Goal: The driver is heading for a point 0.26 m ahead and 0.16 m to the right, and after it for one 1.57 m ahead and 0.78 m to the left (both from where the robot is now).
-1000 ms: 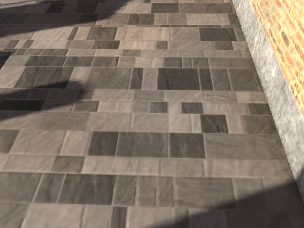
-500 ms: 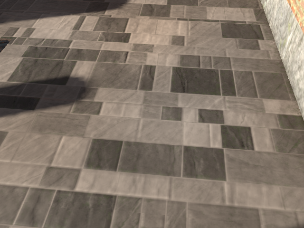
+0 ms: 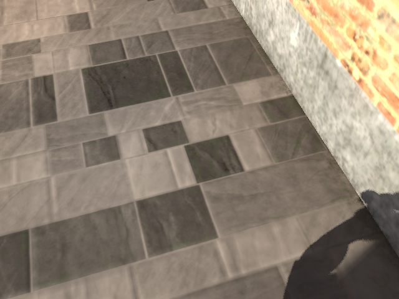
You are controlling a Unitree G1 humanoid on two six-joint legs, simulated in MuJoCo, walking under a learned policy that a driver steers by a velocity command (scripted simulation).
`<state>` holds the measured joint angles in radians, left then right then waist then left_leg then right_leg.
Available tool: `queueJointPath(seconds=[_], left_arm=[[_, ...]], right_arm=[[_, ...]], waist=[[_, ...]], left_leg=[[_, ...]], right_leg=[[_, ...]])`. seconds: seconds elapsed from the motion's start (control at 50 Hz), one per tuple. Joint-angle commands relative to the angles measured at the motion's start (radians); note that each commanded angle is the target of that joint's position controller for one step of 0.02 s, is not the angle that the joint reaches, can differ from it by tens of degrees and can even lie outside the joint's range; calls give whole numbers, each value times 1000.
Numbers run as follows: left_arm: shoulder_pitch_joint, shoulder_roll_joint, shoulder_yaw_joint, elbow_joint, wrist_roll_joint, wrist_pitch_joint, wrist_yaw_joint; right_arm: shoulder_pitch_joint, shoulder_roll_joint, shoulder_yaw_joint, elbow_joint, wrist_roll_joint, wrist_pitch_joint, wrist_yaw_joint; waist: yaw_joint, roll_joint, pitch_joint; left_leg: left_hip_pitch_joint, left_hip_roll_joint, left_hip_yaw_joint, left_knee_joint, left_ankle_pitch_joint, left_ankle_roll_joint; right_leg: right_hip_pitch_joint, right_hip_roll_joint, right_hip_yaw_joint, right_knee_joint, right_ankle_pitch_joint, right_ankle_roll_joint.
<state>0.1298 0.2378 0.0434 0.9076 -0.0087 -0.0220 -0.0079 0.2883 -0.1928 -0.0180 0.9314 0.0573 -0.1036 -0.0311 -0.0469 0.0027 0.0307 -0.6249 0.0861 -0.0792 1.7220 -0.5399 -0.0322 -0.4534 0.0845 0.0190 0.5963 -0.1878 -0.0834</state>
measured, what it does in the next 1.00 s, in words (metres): walks ahead: left foot, then right foot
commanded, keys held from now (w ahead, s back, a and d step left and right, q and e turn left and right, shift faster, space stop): w+e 0.20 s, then q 0.80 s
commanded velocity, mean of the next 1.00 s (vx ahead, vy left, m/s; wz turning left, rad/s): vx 0.22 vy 0.00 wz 0.09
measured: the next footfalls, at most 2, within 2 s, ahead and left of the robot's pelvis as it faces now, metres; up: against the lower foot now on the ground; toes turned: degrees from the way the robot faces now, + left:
left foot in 0.22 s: +0.31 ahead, +0.16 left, +0.00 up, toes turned -10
right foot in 0.58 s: +0.35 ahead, -0.07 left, +0.00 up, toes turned -1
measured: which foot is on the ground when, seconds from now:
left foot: up 0.00-0.20, down 0.22-0.58, up 0.60-0.98, down 1.00-1.00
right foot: down 0.00-0.24, up 0.26-0.56, down 0.58-1.00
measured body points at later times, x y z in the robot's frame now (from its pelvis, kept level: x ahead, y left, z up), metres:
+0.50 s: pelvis +0.24 +0.05 +0.02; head +0.28 +0.05 +0.47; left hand +0.45 +0.27 -0.09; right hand +0.25 -0.21 -0.12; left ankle +0.27 +0.17 -0.72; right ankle +0.29 -0.08 -0.69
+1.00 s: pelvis +0.30 +0.07 +0.01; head +0.34 +0.09 +0.46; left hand +0.36 +0.38 -0.11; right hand +0.53 -0.16 -0.08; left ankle +0.30 +0.19 -0.72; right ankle +0.32 -0.07 -0.72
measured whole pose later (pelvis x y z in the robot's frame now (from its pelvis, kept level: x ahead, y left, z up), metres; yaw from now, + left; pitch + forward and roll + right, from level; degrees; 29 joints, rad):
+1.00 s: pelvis +0.30 +0.07 +0.01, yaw +11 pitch +3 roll -1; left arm 0.13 0.26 0.09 0.84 -0.02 0.01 0.06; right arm 0.10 -0.27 -0.09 0.69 0.02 0.05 0.00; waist 0.02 0.00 0.03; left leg -0.40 0.03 0.03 0.60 -0.22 0.01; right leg -0.28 -0.11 -0.18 0.50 -0.26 0.04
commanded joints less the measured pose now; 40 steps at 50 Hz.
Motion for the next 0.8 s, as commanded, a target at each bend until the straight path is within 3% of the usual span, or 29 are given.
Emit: queueJointPath(seconds=[0.02, 0.04, 0.06, 0.08, 0.1, 0.14, 0.16, 0.18, 0.22, 0.24, 0.26, 0.28, 0.3, 0.32, 0.34, 0.36, 0.38, 0.42, 0.46, 0.5, 0.52, 0.56, 0.58, 0.6, 0.62, 0.64, 0.66, 0.7, 0.8], left_arm=[[-49, 146, 30, -110, 13, -26, 23], [-95, 148, 34, -124, 6, -25, 26], [-98, 144, 39, -133, -2, -25, 36], [-70, 152, 48, -129, -14, -18, 47], [-23, 142, 50, -114, -22, -18, 53], [38, 131, 56, -99, -24, -13, 58], [58, 102, 55, -106, -26, -17, 65], [74, 89, 53, -108, -29, -18, 68], [96, 55, 46, -109, -27, -20, 70], [113, -5, 34, -107, -27, -29, 68], [262, -58, 28, -121, -45, -42, 60], [262, 35, 46, -105, -41, -53, 54], [155, 89, 61, -119, -33, -50, 54], [82, 84, 59, -139, -11, -42, 54], [56, 72, 59, -156, 9, -38, 52], [45, 55, 60, -161, 13, -34, 46], [45, 17, 51, -160, 6, -31, 41], [5, -32, 38, -167, 2, -32, 39], [-8, -3, 44, -164, -5, -27, 41], [-11, 24, 48, -154, -8, -18, 45], [-15, 18, 47, -151, -2, -14, 41], [1, 44, 59, -146, 6, -6, 45], [58, 85, 72, -138, 17, -2, 54], [73, 163, 85, -153, 31, 0, 66], [87, 182, 91, -154, 36, 0, 63], [49, 133, 79, -169, 33, -5, 65], [-8, 97, 69, -175, 25, -10, 65], [-69, 76, 58, -177, 7, -5, 64], [-52, 106, 61, -134, 20, 6, 70]], right_arm=[[-3, -54, -30, -124, -43, 10, -35], [13, -55, -36, -135, -64, 17, -37], [-25, -69, -43, -151, -70, 10, -35], [-79, -70, -43, -155, -68, 7, -27], [-129, -65, -45, -160, -61, 8, -20], [-186, -76, -51, -183, -37, 16, -3], [-210, -102, -60, -196, -18, 16, 4], [-216, -118, -70, -201, -15, 14, 9], [-127, -152, -88, -164, -38, -2, 20], [0, -190, -102, -128, -58, -16, 24], [119, -295, -128, -87, -96, -25, 40], [112, -220, -113, -93, -78, -31, 47], [32, -166, -99, -119, -62, -30, 42], [-51, -149, -87, -140, -62, -15, 37], [-98, -129, -78, -142, -55, -3, 32], [-122, -105, -68, -140, -53, 7, 26], [-142, -94, -63, -134, -54, 18, 24], [-137, -160, -84, -127, -46, 33, 11], [-117, -212, -100, -119, -34, 40, 0], [-114, -211, -101, -120, -20, 51, -11], [-113, -204, -102, -124, -19, 60, -13], [-108, -175, -98, -135, -14, 74, -18], [-115, -134, -87, -148, -21, 79, -20], [-64, -62, -71, -163, -41, 73, -15], [-11, -106, -76, -195, -41, 69, -20], [-43, -178, -101, -184, -27, 75, -21], [-61, -197, -112, -182, -24, 91, -24], [-54, -178, -116, -174, -38, 124, -30], [-127, -121, -99, -241, -30, 137, -15]], waist=[[-25, 96, -102], [-58, 28, -77], [-48, -29, -85], [-24, -57, -106], [5, -80, -121], [29, -93, -116], [25, -84, -103], [13, -80, -95], [-38, -75, -89], [-79, -4, -135], [-25, 389, -233], [-29, 371, -246], [-43, 252, -139], [-17, 140, -126], [13, 100, -125], [40, 83, -133], [61, 91, -134], [60, 123, -161], [60, 151, -190], [70, 140, -187], [78, 141, -185], [97, 109, -179], [117, 54, -200], [87, -163, -234], [81, -283, -290], [70, -194, -263], [56, -146, -216], [32, -106, -154], [48, -138, -116]], left_leg=[[-200, 72, -48, -375, 183, -50], [-70, 82, -27, -568, 180, -57], [85, 55, 7, -732, 284, -58], [198, 8, 40, -852, 422, -61], [244, -21, 45, -921, 533, -67], [247, -41, 32, -1014, 554, -59], [269, -38, 2, -1064, 546, -52], [292, -53, 9, -1106, 502, -39], [385, -65, 45, -1157, 427, 4], [534, 24, -34, -1173, 501, 55], [775, 266, -496, -1318, 551, 266], [832, 333, -713, -1391, 465, 340], [762, 299, -587, -1365, 543, 318], [665, 244, -426, -1339, 697, 284], [575, 206, -339, -1333, 841, 267], [501, 161, -267, -1338, 917, 239], [424, 110, -196, -1346, 973, 216], [379, 76, -140, -1361, 1066, 221], [394, 92, -153, -1372, 1029, 240], [391, 98, -178, -1369, 931, 241], [374, 81, -178, -1351, 841, 231], [282, 33, -192, -1301, 634, 182], [162, -12, -173, -1189, 468, 131], [1, -139, -71, -945, 57, 60], [-88, -142, -50, -766, -115, 26], [-112, -93, -58, -629, -68, 18], [-132, -79, -48, -581, 0, 10], [-103, -65, -42, -537, 94, -15], [-37, -53, 34, -705, 221, -41]], right_leg=[[97, -399, 545, -267, 158, -278], [-37, -325, 425, -276, 171, -240], [-134, -224, 305, -272, 184, -207], [-165, -171, 243, -266, 161, -190], [-139, -157, 233, -255, 153, -185], [-55, -182, 286, -236, 63, -178], [-36, -194, 339, -221, -27, -165], [-5, -191, 366, -203, -90, -149], [31, -144, 355, -72, -94, -103], [-25, -55, 249, 191, -29, -51], [-258, 109, 139, 576, -280, 17], [-417, 73, 196, 738, -426, 24], [-481, 38, 206, 806, -360, 21], [-437, -22, 144, 765, -270, 27], [-370, -68, 106, 668, -215, 44], [-276, -105, 87, 544, -197, 55], [-170, -95, 48, 399, -186, 68], [-15, -49, -4, 170, -130, 91], [54, -31, -2, 73, -30, 103], [105, -28, -1, -15, 36, 106], [147, -25, -3, -74, 73, 95], [295, -54, 3, -177, 156, 69], [434, -158, 71, -193, 227, 31], [559, -382, 267, -189, 506, -63], [539, -554, 448, -237, 463, -200], [495, -525, 426, -269, 355, -215], [450, -461, 342, -277, 289, -173], [352, -398, 223, -292, 273, -136], [311, -350, 34, -308, 362, -132]])
Velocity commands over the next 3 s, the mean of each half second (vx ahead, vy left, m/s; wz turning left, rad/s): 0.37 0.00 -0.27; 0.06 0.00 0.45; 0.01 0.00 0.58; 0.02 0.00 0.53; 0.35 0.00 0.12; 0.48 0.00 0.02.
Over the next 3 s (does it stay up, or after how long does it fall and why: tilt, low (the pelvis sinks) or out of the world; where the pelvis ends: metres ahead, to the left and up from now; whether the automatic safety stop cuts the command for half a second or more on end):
stays up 0.64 0.43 0.00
